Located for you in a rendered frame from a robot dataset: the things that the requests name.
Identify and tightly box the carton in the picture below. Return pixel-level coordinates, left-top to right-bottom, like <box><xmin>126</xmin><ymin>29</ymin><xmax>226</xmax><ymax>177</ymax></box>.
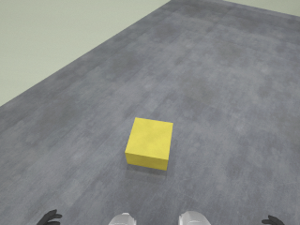
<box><xmin>125</xmin><ymin>117</ymin><xmax>173</xmax><ymax>171</ymax></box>

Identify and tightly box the robot thigh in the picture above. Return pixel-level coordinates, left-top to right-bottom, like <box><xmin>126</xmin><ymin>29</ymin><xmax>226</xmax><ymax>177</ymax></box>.
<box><xmin>178</xmin><ymin>211</ymin><xmax>211</xmax><ymax>225</ymax></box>
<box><xmin>109</xmin><ymin>214</ymin><xmax>137</xmax><ymax>225</ymax></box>

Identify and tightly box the robot right hand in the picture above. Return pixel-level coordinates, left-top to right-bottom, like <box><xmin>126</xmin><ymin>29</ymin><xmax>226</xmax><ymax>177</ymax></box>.
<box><xmin>262</xmin><ymin>215</ymin><xmax>285</xmax><ymax>225</ymax></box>

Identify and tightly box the robot left hand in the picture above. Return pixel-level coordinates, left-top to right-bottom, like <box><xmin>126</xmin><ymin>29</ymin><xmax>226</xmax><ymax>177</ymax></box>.
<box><xmin>37</xmin><ymin>209</ymin><xmax>62</xmax><ymax>225</ymax></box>

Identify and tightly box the right robot thigh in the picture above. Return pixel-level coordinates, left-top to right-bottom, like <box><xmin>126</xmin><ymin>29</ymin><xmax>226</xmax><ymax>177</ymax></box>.
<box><xmin>178</xmin><ymin>211</ymin><xmax>211</xmax><ymax>225</ymax></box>

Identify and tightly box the left robot thigh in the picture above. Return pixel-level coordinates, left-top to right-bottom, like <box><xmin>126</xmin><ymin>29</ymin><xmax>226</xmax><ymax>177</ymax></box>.
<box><xmin>109</xmin><ymin>214</ymin><xmax>137</xmax><ymax>225</ymax></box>

